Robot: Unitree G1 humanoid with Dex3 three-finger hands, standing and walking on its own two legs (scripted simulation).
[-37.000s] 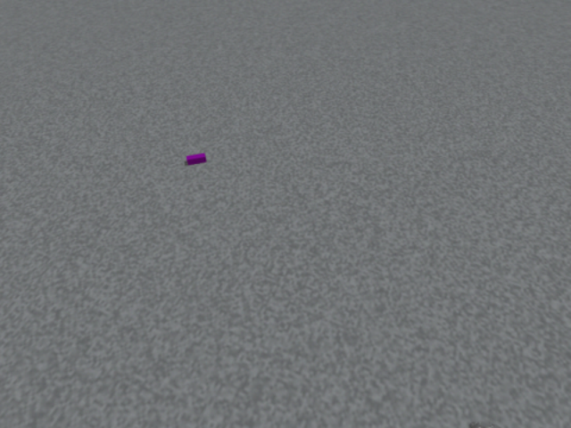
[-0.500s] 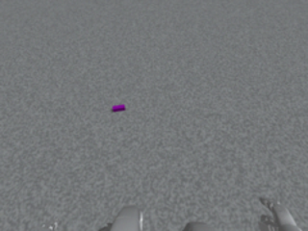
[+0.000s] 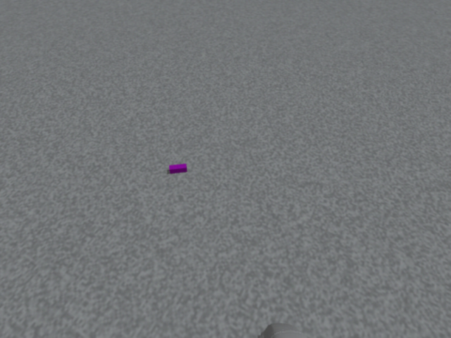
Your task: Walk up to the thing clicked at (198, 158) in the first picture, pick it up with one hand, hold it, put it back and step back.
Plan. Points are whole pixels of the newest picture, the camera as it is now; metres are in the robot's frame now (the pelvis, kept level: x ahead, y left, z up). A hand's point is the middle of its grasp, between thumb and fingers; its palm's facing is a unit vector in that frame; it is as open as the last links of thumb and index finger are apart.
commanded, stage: step back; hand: left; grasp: from above
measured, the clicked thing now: (178, 168) +1.04 +0.26 -0.75
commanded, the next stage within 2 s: stand in 0.58 s
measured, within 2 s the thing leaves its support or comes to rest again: neither
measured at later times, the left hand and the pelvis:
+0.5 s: hand (101, 329) +0.15 +0.26 -0.15, palm faces +0.03 -0.94 -0.33, open 7.3 cm; pelvis +0.05 +0.01 +0.00, yaw +1 degrees
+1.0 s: hand out of the picture +0.13 +0.25 -0.14, palm faces +0.00 -0.94 -0.33, open 7.3 cm; pelvis +0.05 +0.00 +0.01, yaw +1 degrees
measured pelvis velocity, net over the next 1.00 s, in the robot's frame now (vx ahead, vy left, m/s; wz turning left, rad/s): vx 0.05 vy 0.00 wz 0.01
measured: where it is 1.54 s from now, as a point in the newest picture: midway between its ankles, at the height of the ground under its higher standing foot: outside the picture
